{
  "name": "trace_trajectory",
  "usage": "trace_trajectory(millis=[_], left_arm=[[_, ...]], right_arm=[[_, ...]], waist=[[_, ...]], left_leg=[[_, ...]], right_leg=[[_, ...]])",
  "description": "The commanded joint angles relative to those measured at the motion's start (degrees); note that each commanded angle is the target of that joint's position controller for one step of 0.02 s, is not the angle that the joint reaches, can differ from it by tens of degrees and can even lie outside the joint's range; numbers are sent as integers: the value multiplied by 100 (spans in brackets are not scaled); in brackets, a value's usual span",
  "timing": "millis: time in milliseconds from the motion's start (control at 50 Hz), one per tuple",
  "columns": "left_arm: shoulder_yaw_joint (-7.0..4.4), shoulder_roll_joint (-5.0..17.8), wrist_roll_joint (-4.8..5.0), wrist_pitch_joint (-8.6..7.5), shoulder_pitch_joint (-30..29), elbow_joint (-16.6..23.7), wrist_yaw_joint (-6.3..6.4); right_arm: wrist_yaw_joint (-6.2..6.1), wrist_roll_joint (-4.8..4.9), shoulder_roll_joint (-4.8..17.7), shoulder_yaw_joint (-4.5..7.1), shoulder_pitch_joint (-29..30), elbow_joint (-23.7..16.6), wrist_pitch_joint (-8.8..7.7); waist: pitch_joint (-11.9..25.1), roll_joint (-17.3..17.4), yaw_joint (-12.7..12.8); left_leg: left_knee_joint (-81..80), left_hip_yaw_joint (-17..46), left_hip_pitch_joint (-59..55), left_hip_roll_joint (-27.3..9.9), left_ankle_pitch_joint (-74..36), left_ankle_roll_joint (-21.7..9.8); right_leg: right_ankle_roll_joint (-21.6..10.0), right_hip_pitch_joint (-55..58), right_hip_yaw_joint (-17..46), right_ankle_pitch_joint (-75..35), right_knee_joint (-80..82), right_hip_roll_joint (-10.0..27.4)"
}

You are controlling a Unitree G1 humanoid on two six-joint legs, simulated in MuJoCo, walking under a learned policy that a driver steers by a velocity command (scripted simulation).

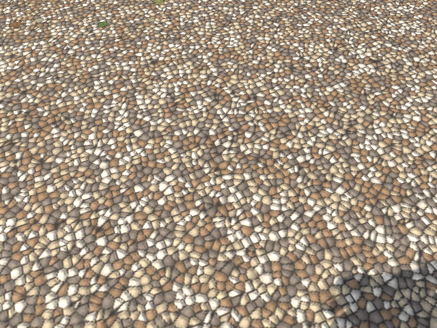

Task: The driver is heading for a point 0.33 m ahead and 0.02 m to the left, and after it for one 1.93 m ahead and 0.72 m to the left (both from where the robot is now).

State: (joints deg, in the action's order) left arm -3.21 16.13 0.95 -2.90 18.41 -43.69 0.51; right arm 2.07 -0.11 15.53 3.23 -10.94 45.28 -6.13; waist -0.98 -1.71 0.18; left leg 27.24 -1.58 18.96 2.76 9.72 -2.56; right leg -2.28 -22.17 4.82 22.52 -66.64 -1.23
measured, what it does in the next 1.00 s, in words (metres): walks ahead, turning left: right foot, then left foot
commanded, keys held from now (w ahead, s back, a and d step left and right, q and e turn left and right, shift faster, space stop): w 0.18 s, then w+q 0.82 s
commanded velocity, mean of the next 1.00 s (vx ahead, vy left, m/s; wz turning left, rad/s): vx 0.50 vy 0.00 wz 0.32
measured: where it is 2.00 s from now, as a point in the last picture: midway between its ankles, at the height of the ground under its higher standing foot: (143, 191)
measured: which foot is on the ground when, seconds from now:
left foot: down 0.00-0.38, up 0.40-0.88, down 0.90-1.00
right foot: up 0.00-0.36, down 0.38-0.90, up 0.92-1.00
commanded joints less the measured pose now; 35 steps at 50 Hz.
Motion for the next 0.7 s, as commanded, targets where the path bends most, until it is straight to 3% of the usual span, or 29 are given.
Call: trace_trajectory(millis=[20,100,180,260,320,340,360,380,400,420,440,480,500,540,580,640,700], left_arm=[[-170,553,-33,-135,-220,536,-22],[-78,305,-83,-105,-656,703,-18],[-4,158,-56,-166,-1355,843,-91],[-10,199,-4,-249,-2037,1063,-199],[-89,417,-2,-330,-1944,1078,-256],[-148,532,-11,-350,-1607,993,-242],[-268,753,-41,-359,-904,787,-195],[-381,1086,-148,-357,80,627,-130],[-500,1598,-219,-283,611,518,-103],[-387,1133,-167,-243,696,484,-109],[-279,828,-117,-235,341,480,-97],[-164,483,-122,-251,-328,443,-113],[-132,362,-153,-293,-558,419,-124],[-168,376,-155,-367,-777,336,-129],[-224,505,-168,-422,-800,227,-105],[-279,654,-179,-410,-702,80,-46],[-325,824,-141,-352,-549,-25,3]], right_arm=[[-40,-47,532,90,-235,-196,-34],[-109,48,831,157,-449,-28,-41],[-156,105,932,163,-715,109,41],[-180,163,963,160,-1214,322,162],[-239,179,1104,219,-1206,358,259],[-252,180,1156,236,-1105,344,280],[-255,161,1069,201,-1054,319,285],[-247,63,772,87,-944,166,264],[-239,65,130,-106,-1660,27,171],[-223,194,492,-33,-1612,104,104],[-221,294,907,102,-1145,-12,101],[-239,196,815,128,-647,-126,165],[-237,173,736,158,-706,-111,244],[-221,194,480,131,-805,-122,393],[-225,163,411,134,-635,-243,481],[-155,135,364,116,-279,-383,478],[-31,130,275,56,325,-565,426]], waist=[[181,689,-73],[57,585,-121],[-48,559,-361],[-237,553,-551],[-177,672,-320],[-5,712,-81],[448,637,279],[1286,363,727],[2231,-1100,549],[2423,-1298,646],[1443,-862,633],[525,-418,333],[323,-518,137],[138,-493,-57],[-6,-307,-122],[-97,-158,-52],[-245,-58,176]], left_leg=[[-1578,2065,-1356,-1541,-187,-994],[-1880,1422,-1227,-1527,-1142,-1120],[-1933,775,-1218,-1256,-1372,-889],[-1675,985,-1453,-1412,-1289,-854],[-1247,1283,-1779,-1624,-1500,-713],[-889,1253,-1734,-1572,-1998,-630],[-114,1068,-1506,-1295,-2503,-480],[1334,854,-595,-968,-1731,-265],[3465,322,1540,-150,1037,146],[4370,884,2202,-211,2364,169],[4671,898,2590,-484,1983,150],[4314,712,2348,-864,1195,172],[4102,759,2042,-1012,953,184],[3931,716,1725,-1092,729,243],[3653,757,1887,-1129,377,308],[2775,717,2027,-1111,-508,334],[1803,386,1832,-1014,-1164,262]], right_leg=[[51,-1502,117,-525,226,686],[251,-1727,-124,-1079,1290,806],[289,-1391,-329,-2357,2730,659],[287,-1127,-348,-2572,3493,414],[142,-713,-262,-2094,3878,315],[47,-151,-344,-1983,4029,231],[-113,936,-426,-2011,4143,185],[-445,2592,195,-2135,3803,916],[-1241,4702,2480,-1419,4016,2431],[-1404,4564,3541,-552,4644,2596],[-1154,3839,2716,-345,4799,2381],[-930,2393,1496,-930,5185,1929],[-855,1890,1051,-1202,5410,1759],[-884,1357,514,-1616,5751,1699],[-933,1246,92,-2000,5928,1735],[-879,1425,-551,-2329,5996,1638],[-754,1556,-1080,-2415,6010,1574]])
